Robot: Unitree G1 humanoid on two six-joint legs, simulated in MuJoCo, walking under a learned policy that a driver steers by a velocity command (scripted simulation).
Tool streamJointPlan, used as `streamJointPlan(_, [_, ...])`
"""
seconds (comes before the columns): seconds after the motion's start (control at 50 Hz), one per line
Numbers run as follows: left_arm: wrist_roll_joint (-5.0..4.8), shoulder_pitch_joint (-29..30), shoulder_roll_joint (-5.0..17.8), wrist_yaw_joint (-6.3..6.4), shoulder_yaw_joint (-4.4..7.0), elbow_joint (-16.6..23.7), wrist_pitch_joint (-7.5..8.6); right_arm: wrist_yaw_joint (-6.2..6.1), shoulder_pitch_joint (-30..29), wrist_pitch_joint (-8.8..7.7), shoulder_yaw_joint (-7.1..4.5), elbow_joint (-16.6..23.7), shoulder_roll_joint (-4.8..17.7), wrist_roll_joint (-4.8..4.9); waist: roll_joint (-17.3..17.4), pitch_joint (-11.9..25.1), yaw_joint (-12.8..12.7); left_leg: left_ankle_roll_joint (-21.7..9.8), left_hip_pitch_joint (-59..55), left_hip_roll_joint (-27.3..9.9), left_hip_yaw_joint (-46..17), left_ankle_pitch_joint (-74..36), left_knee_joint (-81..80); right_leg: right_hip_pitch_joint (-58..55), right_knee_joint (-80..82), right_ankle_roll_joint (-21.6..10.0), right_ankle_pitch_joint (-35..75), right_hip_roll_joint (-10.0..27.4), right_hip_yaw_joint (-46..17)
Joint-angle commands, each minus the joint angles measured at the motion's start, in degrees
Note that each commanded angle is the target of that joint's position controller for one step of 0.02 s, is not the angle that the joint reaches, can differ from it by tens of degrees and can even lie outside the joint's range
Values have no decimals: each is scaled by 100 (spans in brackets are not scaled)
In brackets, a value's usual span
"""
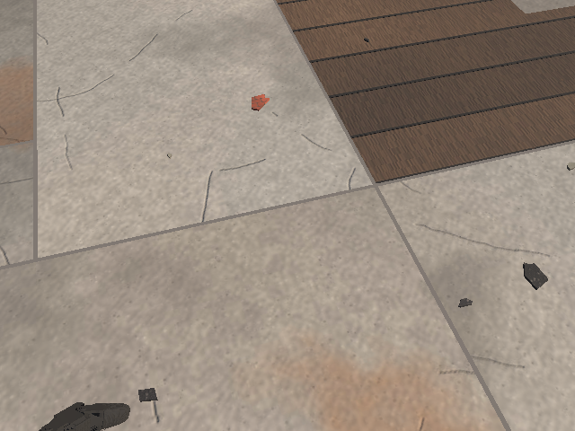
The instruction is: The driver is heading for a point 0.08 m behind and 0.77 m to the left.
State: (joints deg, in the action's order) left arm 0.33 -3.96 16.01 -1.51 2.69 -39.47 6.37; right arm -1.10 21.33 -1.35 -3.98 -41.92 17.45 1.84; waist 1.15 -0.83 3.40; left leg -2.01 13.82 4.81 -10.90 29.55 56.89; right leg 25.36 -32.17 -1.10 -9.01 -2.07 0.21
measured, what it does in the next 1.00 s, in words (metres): walks ahead, turning left: left foot, then right foot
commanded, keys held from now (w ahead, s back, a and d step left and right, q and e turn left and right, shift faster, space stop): w+q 0.80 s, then w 0.08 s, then no key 0.12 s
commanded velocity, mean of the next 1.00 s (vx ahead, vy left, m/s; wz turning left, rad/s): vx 0.49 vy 0.00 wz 0.56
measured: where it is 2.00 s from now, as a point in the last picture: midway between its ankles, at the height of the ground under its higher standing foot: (184, 371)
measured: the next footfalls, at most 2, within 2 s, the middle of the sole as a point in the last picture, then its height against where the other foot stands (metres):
left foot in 0.44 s outside the picture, level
right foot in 0.92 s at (235, 339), level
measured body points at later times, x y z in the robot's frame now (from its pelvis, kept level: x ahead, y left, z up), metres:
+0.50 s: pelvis +0.26 +0.07 -0.01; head +0.30 +0.10 +0.44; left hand +0.21 +0.37 -0.13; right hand +0.54 -0.11 -0.07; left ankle +0.33 +0.17 -0.72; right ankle +0.12 -0.12 -0.65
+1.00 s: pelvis +0.54 +0.14 +0.00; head +0.57 +0.16 +0.45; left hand +0.58 +0.46 -0.08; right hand +0.74 -0.08 -0.12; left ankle +0.35 +0.18 -0.66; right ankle +0.67 +0.10 -0.72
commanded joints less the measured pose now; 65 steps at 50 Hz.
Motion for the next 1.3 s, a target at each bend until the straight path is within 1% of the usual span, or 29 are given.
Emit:
streamJointPlan(0.02, [3,-1083,753,74,269,104,-70,-21,-360,-84,-161,605,897,-27,-563,548,-772,162,3080,-649,230,-591,1810,-3148,1602,-948,-1626,2181,-2983])
streamJointPlan(0.04, [32,-919,647,89,234,54,-93,-4,-592,-89,-173,679,818,-87,-505,209,-682,168,2960,-805,246,-859,1544,-2588,1715,-913,-928,1963,-2411])
streamJointPlan(0.1, [14,-843,519,117,206,-68,-36,66,-532,-11,-132,707,442,-3,-779,37,-469,154,2525,-1065,417,-1108,1024,-1981,2101,-879,-17,1670,-1344])
streamJointPlan(0.18, [-17,-955,828,123,319,-262,-4,116,-927,26,-51,887,237,-66,-553,-53,-495,246,2807,-1185,524,-1758,129,-2086,2349,-1035,898,1797,-587])
streamJointPlan(0.28, [-62,-1082,1009,166,354,-416,-102,301,-1710,-62,20,1025,128,-48,-470,-232,-755,154,2363,-1042,991,-3016,-1421,-2226,2377,-769,1312,1597,461])
streamJointPlan(0.36, [-187,-1283,1243,173,425,-556,-228,417,-2068,-43,-28,1230,252,-42,-512,-341,-720,-115,2118,-845,1278,-2555,-2037,-2808,2040,-604,2237,1805,807])
streamJointPlan(0.4, [-247,-1261,1430,209,481,-550,-308,422,-1677,-3,-164,1197,503,-87,-682,14,-385,-365,1357,-457,1596,-1958,-2121,-3012,1123,-486,4146,1800,1036])
streamJointPlan(0.42, [-273,-1185,1444,232,480,-526,-357,402,-949,17,-299,1013,717,-80,-622,393,60,-553,372,-206,1722,-2054,-2387,-2800,123,-371,4646,1682,1210])
streamJointPlan(0.44, [-215,-1235,1276,263,406,-491,-360,315,86,64,-501,709,1069,-53,-396,894,553,-783,-1258,-130,1464,-2248,-2586,-1877,-1294,-159,4013,1473,1292])
streamJointPlan(0.46, [98,-1676,538,212,157,-208,-293,204,360,83,-630,639,1746,9,1166,1355,164,-1565,-3326,-1630,-1110,-2025,-2630,577,-3457,190,-688,759,1227])
streamJointPlan(0.48, [0,-1418,544,155,66,6,-86,241,330,-22,-545,887,1691,7,1221,2386,183,-2344,-3950,-2418,-3787,-569,-3769,1718,-4672,273,-2619,4,-121])
streamJointPlan(0.5, [-247,-751,1041,95,196,141,58,284,221,-123,-401,827,1239,-60,552,1733,414,-1957,-3556,-2283,-3144,-663,-4059,2302,-4751,156,-2099,349,-521])
streamJointPlan(0.52, [-287,-578,975,89,160,214,140,283,-4,-185,-342,783,1063,-72,389,1100,240,-1759,-2774,-2067,-2421,-1030,-4066,2265,-4320,55,-1606,567,-469])
streamJointPlan(0.54, [-150,-611,932,128,159,129,157,275,-407,-207,-276,812,888,-72,22,688,-47,-1580,-1913,-1825,-1836,-1662,-4074,1900,-3813,90,-1255,777,-479])
streamJointPlan(0.56, [-36,-707,991,146,202,79,117,252,-708,-216,-218,874,732,-115,117,518,-268,-1505,-1293,-1628,-1424,-2218,-4161,1468,-3420,139,-1017,912,-518])
streamJointPlan(0.64, [63,-701,764,128,169,75,-95,129,-824,-244,-219,830,787,-145,152,278,-468,-1541,-196,-1330,-785,-3226,-4427,944,-2573,449,-460,834,-334])
streamJointPlan(0.74, [21,417,460,75,38,359,-85,9,-411,-189,-258,576,919,-85,253,-17,-53,-1154,227,-933,-398,-2571,-4342,515,-486,579,1250,430,-284])
streamJointPlan(0.84, [-68,658,694,-43,117,461,11,-19,-31,-138,-234,321,816,-45,413,-3,27,-1002,-421,-1270,-997,-2153,-3732,251,243,358,1189,335,-481])
streamJointPlan(0.9, [10,-16,826,-26,226,290,71,-14,-72,-76,-193,241,675,-87,589,112,-334,-762,-695,-1159,-1044,-3240,-2963,-588,610,-10,722,227,-205])
streamJointPlan(0.92, [135,-525,1020,1,291,240,116,-6,-70,-70,-106,285,444,-138,415,656,-577,-514,-530,-808,-756,-3608,-1956,-1593,518,-270,1334,598,-437])
streamJointPlan(0.94, [264,-1160,1436,14,376,218,127,-28,434,-91,-8,350,202,-208,-633,1607,-575,-126,635,-239,-337,-2099,-238,-3437,148,-901,2605,1709,-1730])
streamJointPlan(0.96, [154,-1593,1507,-56,445,-65,25,-38,1105,-130,12,245,212,-67,-2149,2148,-459,264,2031,327,4,730,1377,-4398,852,-1748,2240,2641,-3960])
streamJointPlan(0.98, [-36,-1493,1031,-76,317,18,-6,-58,809,-111,-96,139,734,-30,-1228,1685,-591,333,2452,19,-305,602,1959,-4047,1046,-1600,1492,2557,-3944])
streamJointPlan(1.02, [25,-794,604,-48,137,106,-82,-94,-264,2,-139,318,845,-119,-349,664,-585,426,2382,-300,32,-19,1823,-2632,1090,-1305,2475,2073,-2310])
streamJointPlan(1.08, [95,-391,347,-41,21,-65,-75,-88,-247,109,-55,326,341,-162,-685,431,-172,469,1405,-689,352,-451,327,-1521,1332,-1085,3589,1451,-1123])
streamJointPlan(1.14, [55,-323,634,27,92,-231,-144,-101,-337,127,59,308,73,-201,-864,761,-160,580,668,-689,640,-1028,-1051,-1422,1354,-1171,4322,1391,-694])
streamJointPlan(1.2, [-31,-413,788,69,121,-364,-266,-68,-566,176,39,269,213,-180,-818,899,-277,540,144,-627,760,-1849,-1890,-1451,1398,-1121,3472,1413,-610])
streamJointPlan(1.26, [-86,-320,699,57,52,-467,-344,-44,-784,224,3,261,267,-237,-721,601,-206,318,-484,-565,857,-2520,-2935,-1085,1344,-888,1578,1273,-638])
streamJointPlan(1.3, [14,-621,423,28,-68,-587,-326,-89,-1012,222,-43,403,558,-335,-285,506,-305,31,-1076,-1097,251,-3688,-3409,-732,1120,-355,97,923,-554])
